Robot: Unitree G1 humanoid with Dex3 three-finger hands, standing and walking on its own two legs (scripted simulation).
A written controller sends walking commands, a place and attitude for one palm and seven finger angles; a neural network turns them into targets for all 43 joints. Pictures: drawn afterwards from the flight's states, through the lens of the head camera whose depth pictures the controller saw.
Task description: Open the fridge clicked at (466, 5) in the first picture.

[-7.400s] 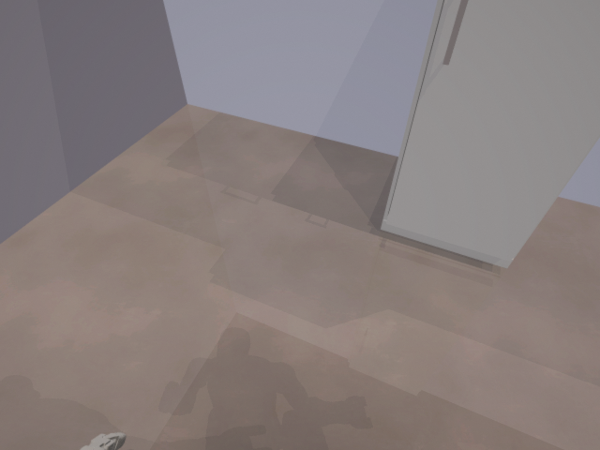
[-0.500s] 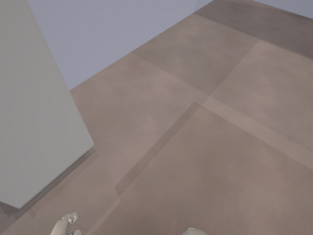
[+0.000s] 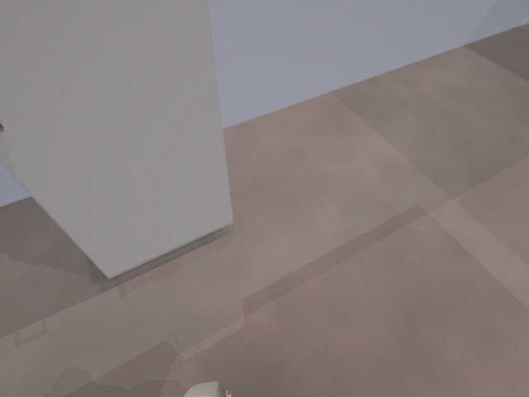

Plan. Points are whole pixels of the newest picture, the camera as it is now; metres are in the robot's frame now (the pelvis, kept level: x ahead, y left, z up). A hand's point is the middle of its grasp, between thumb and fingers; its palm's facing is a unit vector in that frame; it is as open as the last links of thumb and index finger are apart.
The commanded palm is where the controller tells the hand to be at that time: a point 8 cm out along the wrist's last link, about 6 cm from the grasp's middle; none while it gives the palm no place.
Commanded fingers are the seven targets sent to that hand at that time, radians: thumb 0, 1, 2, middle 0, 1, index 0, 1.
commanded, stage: turn to face it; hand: left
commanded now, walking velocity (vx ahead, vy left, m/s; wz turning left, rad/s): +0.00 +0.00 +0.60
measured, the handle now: out of the picture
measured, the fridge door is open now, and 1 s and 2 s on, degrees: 0 0 0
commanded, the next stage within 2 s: take the last steps up to it in 0.82 s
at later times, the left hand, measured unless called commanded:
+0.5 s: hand out of the picture +0.07 +0.28 -0.15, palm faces +0.28 -0.93 -0.24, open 7.4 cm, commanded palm none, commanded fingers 0.00 0.90 0.90 -0.20 -0.30 -0.20 -0.30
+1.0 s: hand out of the picture -0.03 +0.17 -0.14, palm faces +0.47 -0.83 -0.28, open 7.4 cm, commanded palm none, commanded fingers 0.00 0.90 0.90 -0.20 -0.30 -0.20 -0.30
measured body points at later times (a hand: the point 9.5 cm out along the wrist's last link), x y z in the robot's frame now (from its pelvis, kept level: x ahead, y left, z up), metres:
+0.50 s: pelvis +0.00 +0.04 +0.01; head +0.02 +0.08 +0.46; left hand +0.06 +0.33 -0.13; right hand +0.12 -0.19 -0.12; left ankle +0.00 +0.11 -0.73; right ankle +0.04 -0.13 -0.66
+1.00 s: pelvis +0.00 -0.03 +0.01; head +0.03 -0.06 +0.46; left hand -0.06 +0.21 -0.11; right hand +0.15 -0.25 -0.16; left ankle -0.10 +0.11 -0.64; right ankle +0.04 -0.11 -0.73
